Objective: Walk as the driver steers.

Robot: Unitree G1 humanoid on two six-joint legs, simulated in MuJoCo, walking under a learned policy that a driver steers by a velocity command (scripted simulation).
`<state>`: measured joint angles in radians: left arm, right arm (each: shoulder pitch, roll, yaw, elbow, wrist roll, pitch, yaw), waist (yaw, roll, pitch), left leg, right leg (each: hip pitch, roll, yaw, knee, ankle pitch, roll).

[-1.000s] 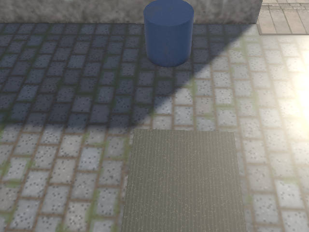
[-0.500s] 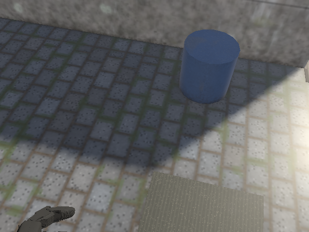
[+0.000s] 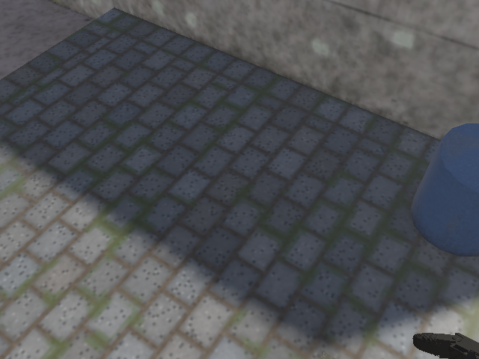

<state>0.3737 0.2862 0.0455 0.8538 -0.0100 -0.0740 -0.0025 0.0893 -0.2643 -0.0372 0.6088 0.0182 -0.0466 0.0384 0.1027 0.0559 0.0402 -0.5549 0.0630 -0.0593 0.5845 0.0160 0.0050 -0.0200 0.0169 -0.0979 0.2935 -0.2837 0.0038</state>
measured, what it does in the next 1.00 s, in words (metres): walks ahead, turning left: left foot, then right foot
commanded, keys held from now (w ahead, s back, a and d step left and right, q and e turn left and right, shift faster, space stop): q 1.00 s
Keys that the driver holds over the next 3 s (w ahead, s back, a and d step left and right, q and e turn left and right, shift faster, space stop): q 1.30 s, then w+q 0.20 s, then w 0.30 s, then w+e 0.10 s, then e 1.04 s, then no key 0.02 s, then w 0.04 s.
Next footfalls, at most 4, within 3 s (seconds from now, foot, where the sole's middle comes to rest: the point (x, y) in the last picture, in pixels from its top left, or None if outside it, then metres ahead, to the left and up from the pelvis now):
0.10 left None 0.20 0.13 -0.80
0.62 right None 0.24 -0.09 -0.78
0.98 left None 0.07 0.14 -0.78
1.48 right None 0.25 0.01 -0.78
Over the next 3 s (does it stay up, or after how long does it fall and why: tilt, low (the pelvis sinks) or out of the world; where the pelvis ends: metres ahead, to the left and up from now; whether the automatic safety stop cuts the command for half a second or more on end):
stays up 0.26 0.43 -0.02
